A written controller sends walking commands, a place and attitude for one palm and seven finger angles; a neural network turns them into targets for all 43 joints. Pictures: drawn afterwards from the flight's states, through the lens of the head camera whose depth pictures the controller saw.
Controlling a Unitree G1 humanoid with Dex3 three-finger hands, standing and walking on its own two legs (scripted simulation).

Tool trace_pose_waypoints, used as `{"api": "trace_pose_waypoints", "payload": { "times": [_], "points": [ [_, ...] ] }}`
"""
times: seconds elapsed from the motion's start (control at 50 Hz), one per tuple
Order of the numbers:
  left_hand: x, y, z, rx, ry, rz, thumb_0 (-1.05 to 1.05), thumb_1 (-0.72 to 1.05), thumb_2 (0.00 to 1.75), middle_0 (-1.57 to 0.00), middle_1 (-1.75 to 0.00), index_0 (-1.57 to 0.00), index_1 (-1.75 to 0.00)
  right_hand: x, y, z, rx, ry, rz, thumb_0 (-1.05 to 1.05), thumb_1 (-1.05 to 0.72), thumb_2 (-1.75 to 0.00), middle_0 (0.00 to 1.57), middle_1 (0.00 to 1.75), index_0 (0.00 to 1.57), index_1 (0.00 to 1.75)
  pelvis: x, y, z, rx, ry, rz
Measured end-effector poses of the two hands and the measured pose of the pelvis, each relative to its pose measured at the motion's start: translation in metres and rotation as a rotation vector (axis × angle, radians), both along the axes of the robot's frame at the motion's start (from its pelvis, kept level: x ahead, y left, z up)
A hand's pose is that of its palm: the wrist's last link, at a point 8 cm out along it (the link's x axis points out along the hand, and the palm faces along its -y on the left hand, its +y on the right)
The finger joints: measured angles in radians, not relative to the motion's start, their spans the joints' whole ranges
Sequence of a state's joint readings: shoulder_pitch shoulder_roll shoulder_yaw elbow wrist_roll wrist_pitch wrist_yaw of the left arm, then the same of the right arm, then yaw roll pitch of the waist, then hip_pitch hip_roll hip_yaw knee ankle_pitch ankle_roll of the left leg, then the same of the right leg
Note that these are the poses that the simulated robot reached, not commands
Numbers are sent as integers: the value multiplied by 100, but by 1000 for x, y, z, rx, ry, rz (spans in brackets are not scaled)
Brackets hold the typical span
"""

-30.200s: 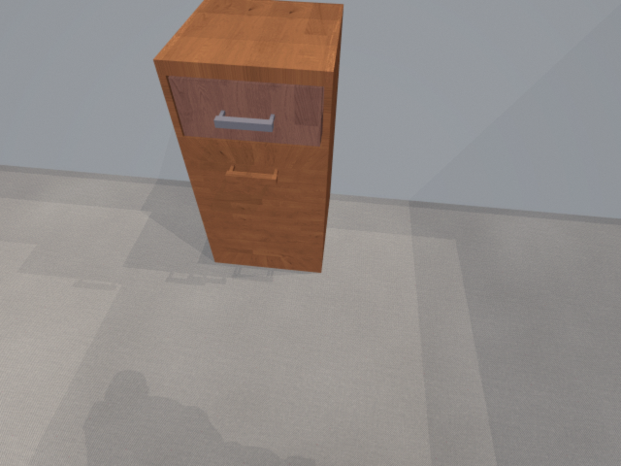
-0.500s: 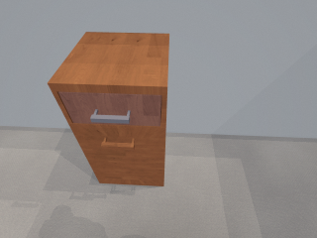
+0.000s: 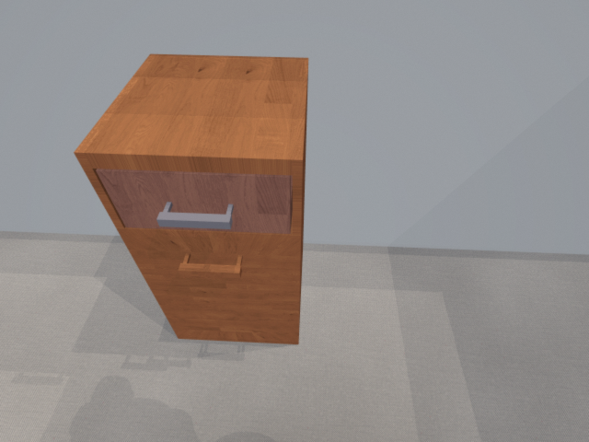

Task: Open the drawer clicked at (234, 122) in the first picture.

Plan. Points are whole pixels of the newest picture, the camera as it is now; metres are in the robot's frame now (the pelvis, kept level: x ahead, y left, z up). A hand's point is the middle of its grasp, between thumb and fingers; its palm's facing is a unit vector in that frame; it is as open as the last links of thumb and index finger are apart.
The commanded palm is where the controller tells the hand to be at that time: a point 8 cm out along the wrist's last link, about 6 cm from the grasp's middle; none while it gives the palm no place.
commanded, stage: raise the hand with hooked fingers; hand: left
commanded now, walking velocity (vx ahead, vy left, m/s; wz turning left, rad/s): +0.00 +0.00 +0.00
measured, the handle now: (197, 213) +0.55 +0.25 -0.07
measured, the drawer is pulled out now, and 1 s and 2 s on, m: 0.00 0.00 0.00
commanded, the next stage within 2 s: move the hooked fingers above the handle in 1.84 s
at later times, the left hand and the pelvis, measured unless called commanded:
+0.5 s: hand (148, 435) +0.14 +0.21 -0.07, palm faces -0.08 -0.17 -0.98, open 9.3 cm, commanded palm +0.17 +0.22 +0.00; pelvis +0.02 -0.02 -0.04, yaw +1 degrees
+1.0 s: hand (142, 321) +0.26 +0.24 +0.01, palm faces +0.06 -0.10 -0.99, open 12.3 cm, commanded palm +0.24 +0.24 +0.07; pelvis +0.03 +0.00 -0.02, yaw +1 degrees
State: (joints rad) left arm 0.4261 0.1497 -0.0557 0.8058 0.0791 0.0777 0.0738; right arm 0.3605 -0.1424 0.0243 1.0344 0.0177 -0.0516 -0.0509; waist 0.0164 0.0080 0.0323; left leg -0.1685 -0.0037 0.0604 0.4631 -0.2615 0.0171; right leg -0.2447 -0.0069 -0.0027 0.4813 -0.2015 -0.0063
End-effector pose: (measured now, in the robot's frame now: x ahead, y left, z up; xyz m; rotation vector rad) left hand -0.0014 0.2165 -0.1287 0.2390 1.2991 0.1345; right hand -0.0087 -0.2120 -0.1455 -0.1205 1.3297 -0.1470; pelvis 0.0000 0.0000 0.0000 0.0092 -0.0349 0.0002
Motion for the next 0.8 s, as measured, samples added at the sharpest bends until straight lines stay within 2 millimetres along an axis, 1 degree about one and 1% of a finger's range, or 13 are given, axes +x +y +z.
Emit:
{"api": "trace_pose_waypoints", "payload": {
  "times": [0.06, 0.1, 0.16, 0.22, 0.28, 0.34, 0.42, 0.48, 0.52, 0.56, 0.62, 0.7, 0.8],
  "points": [
    [55, 24, 46, 181, -307, -79, 6, 95, 89, -21, -32, -21, -32, 35, -16, 6, -60, -225, -23, 2, -92, -90, 20, 30, 21, 30, 0, 0, -4, 9, 3, 7],
    [97, 28, 82, 304, -491, -187, 6, 92, 88, -21, -33, -20, -33, 66, -26, 12, -81, -373, -10, 2, -92, -90, 20, 30, 20, 30, 0, 2, -7, 11, 13, 15],
    [157, 14, 129, 509, -738, -418, 5, 87, 86, -21, -36, -20, -36, 118, -38, 25, -101, -573, 48, 2, -92, -90, 20, 30, 20, 30, -3, 3, -14, 16, 48, 25],
    [193, -10, 154, 670, -898, -599, 3, 80, 83, -21, -40, -20, -39, 166, -46, 45, -108, -706, 99, 2, -91, -90, 20, 30, 20, 30, -2, 2, -20, 24, 84, 6],
    [193, -32, 148, 724, -928, -721, 2, 73, 81, -21, -43, -21, -43, 205, -47, 66, -99, -744, 134, 2, -91, -90, 20, 30, 20, 30, 3, -1, -22, 36, 119, -26],
    [171, -40, 125, 728, -865, -788, 1, 65, 78, -21, -48, -22, -47, 237, -42, 79, -93, -724, 207, 2, -91, -90, 20, 30, 20, 30, 7, -8, -25, 41, 144, -32],
    [134, -25, 102, 802, -730, -830, 1, 54, 74, -23, -54, -23, -54, 273, -27, 81, -85, -700, 321, 1, -91, -90, 20, 30, 20, 30, 13, -15, -32, 31, 181, -16],
    [126, -4, 107, 927, -703, -842, 1, 46, 71, -25, -58, -25, -58, 292, -11, 71, -57, -702, 376, 1, -91, -90, 20, 30, 20, 30, 16, -18, -40, 20, 208, 9],
    [136, 7, 120, 1019, -736, -838, 1, 41, 69, -26, -61, -26, -61, 300, 0, 61, -27, -709, 398, 1, -91, -90, 20, 30, 20, 30, 18, -18, -46, 12, 218, 24],
    [154, 13, 137, 1100, -805, -831, 1, 36, 67, -27, -65, -27, -64, 302, 11, 50, 10, -712, 409, 1, -91, -90, 20, 30, 20, 30, 19, -17, -51, 7, 222, 37],
    [188, 9, 160, 1161, -907, -828, 1, 29, 64, -27, -69, -27, -69, 294, 23, 33, 69, -685, 396, 1, -91, -90, 20, 30, 20, 30, 19, -16, -54, 5, 221, 42],
    [220, -3, 172, 1109, -912, -829, 1, 21, 60, -27, -75, -27, -75, 264, 25, 19, 127, -587, 306, 1, -91, -90, 20, 30, 21, 30, 24, -14, -45, 13, 207, 24],
    [228, -3, 169, 1019, -817, -894, 1, 10, 55, -27, -82, -27, -82, 222, 8, 14, 95, -452, 230, 1, -90, -90, 20, 30, 21, 30, 33, -13, -30, 19, 186, 2]
  ]
}}
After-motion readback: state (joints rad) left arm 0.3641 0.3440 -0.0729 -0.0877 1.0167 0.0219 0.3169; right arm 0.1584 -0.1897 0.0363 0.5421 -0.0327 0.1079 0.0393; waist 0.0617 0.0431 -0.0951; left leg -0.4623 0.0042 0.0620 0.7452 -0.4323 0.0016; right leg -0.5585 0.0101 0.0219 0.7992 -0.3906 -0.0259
